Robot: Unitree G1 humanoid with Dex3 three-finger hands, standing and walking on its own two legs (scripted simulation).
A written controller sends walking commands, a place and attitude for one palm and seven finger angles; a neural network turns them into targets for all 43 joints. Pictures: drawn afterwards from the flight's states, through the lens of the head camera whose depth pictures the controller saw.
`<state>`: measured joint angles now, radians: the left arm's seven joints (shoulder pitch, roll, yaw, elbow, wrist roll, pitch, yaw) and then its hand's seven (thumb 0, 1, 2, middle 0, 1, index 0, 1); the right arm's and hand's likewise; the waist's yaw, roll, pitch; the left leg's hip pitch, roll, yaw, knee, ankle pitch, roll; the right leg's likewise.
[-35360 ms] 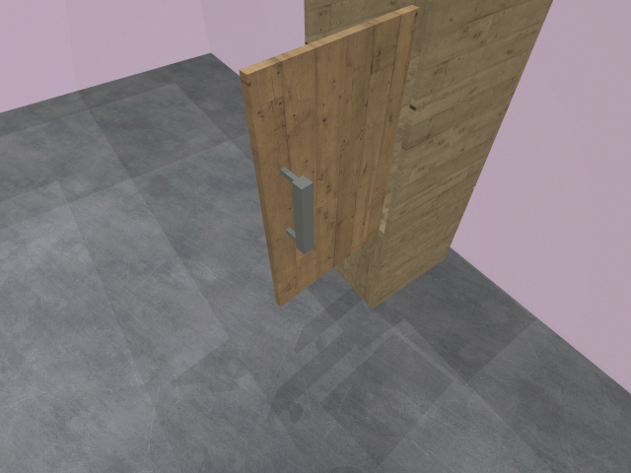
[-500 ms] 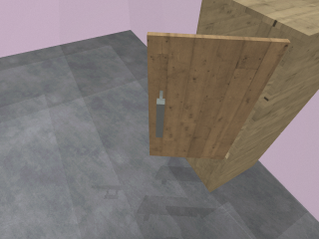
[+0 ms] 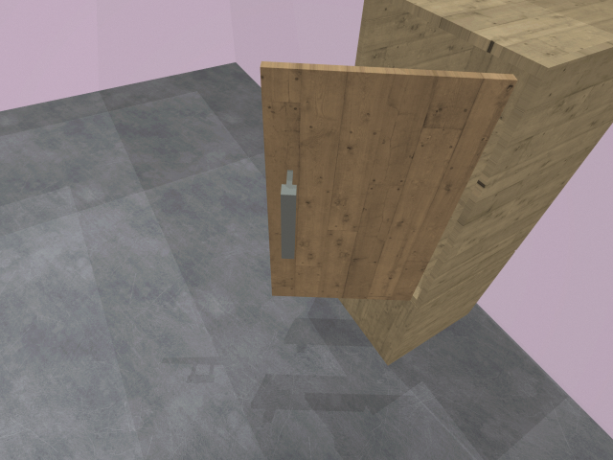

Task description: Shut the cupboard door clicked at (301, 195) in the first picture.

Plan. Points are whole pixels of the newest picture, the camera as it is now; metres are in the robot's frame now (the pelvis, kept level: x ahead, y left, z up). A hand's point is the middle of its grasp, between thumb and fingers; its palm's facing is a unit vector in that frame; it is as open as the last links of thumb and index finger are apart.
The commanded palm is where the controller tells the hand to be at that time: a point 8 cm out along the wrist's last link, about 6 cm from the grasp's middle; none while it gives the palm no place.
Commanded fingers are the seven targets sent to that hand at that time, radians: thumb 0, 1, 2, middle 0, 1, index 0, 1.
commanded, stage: come to a stop and stand still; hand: left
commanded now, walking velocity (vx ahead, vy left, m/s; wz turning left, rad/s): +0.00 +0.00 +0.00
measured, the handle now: (289, 215) +0.52 +0.06 -0.02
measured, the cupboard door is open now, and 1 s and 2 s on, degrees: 58 58 58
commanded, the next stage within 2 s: look again from close up in 0.06 s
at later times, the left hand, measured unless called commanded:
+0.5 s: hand out of the picture +0.03 +0.19 -0.18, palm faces +0.02 -0.97 -0.23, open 7.3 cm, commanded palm none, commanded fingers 0.00 0.90 0.90 -0.20 -0.30 -0.20 -0.30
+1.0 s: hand out of the picture +0.03 +0.18 -0.19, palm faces -0.03 -0.98 -0.19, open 7.3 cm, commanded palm none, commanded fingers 0.00 0.90 0.90 -0.20 -0.30 -0.20 -0.30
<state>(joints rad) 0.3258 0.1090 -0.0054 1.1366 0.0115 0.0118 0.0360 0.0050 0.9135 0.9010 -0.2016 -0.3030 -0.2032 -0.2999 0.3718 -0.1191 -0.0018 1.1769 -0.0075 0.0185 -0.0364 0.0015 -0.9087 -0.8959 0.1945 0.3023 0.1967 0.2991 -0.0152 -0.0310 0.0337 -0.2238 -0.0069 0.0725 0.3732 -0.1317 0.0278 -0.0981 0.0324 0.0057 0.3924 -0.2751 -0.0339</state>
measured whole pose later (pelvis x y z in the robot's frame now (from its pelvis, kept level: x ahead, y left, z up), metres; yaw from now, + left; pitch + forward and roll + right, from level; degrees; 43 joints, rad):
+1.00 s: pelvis +0.03 +0.01 -0.01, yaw -2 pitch +1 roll +1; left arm 0.31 0.19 0.00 1.05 0.03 0.03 0.02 0.00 0.91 0.90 -0.20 -0.30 -0.20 -0.30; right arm 0.22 -0.16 0.00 1.07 -0.02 -0.01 -0.04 0.00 -0.91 -0.90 0.20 0.30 0.20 0.30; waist 0.01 -0.05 0.02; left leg -0.27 -0.01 0.12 0.52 -0.26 0.05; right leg -0.21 0.00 0.00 0.63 -0.44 -0.02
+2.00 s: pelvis +0.09 -0.19 -0.01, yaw +2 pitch +2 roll +1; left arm 0.19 0.15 0.03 0.97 0.03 -0.01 0.02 0.00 0.93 0.90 -0.20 -0.30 -0.20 -0.30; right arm 0.27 -0.22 -0.06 1.05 -0.02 0.04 -0.02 0.00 -0.91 -0.90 0.19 0.30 0.20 0.30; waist -0.01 0.02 0.05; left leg -0.43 0.04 0.04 0.99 -0.49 -0.04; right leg -0.33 -0.07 -0.07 0.58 -0.27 0.01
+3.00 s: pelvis +0.02 -0.12 +0.00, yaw +4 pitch -1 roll +0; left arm 0.32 0.13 0.00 1.10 0.02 0.01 0.03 0.00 0.91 0.90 -0.20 -0.30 -0.20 -0.30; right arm 0.34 -0.12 0.00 1.15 -0.01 0.02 -0.03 0.00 -0.91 -0.90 0.19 0.30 0.20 0.30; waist 0.00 -0.04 0.02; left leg -0.24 -0.05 0.09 0.38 -0.13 0.08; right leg -0.13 -0.02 -0.04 0.43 -0.28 0.00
